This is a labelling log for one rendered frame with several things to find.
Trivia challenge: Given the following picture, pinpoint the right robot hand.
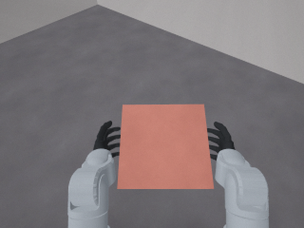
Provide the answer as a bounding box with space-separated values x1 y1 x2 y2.
207 122 236 161

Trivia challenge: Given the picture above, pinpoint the left robot hand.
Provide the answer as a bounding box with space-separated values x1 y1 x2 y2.
93 121 121 158

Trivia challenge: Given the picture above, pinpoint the right robot forearm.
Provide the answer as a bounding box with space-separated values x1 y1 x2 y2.
215 148 269 228

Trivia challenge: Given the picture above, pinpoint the carton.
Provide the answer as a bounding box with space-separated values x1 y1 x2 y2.
117 104 214 189

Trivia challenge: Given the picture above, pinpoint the left robot forearm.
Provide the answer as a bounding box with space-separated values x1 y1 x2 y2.
67 148 116 228

